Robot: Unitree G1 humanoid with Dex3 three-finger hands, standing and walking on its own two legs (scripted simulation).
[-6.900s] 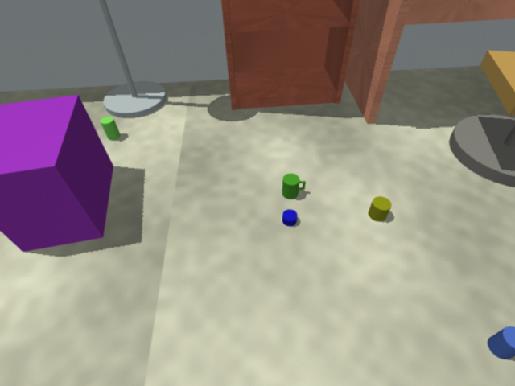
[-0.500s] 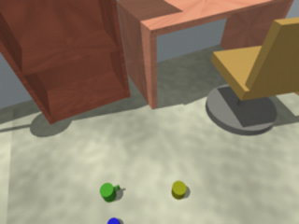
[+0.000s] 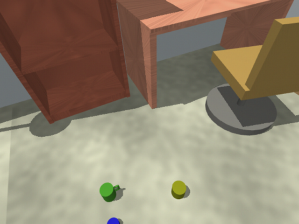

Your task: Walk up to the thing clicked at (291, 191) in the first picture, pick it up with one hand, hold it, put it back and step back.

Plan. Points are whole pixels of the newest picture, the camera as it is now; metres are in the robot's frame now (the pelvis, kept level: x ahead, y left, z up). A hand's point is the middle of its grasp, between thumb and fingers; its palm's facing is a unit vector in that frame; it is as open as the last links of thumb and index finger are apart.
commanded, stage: stand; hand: left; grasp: from above
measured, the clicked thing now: (110, 191) +0.48 +0.29 -0.73
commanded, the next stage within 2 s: rise first in 0.64 s
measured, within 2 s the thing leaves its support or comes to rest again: neither
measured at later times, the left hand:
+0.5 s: hand out of the picture +0.08 +0.25 -0.15, palm faces -0.04 -0.93 -0.35, open 7.4 cm
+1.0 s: hand out of the picture +0.15 +0.25 -0.16, palm faces -0.05 -0.93 -0.35, open 9.4 cm
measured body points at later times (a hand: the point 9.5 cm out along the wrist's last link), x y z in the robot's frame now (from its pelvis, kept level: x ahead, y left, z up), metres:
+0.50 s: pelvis +0.00 +0.00 +0.00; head +0.01 -0.01 +0.45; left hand +0.08 +0.30 -0.13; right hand +0.07 -0.30 -0.14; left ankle -0.02 +0.14 -0.75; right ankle +0.00 -0.11 -0.75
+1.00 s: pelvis -0.02 +0.00 -0.02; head +0.04 +0.00 +0.43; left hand +0.15 +0.30 -0.14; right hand +0.08 -0.26 -0.14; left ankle -0.02 +0.14 -0.75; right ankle +0.00 -0.11 -0.75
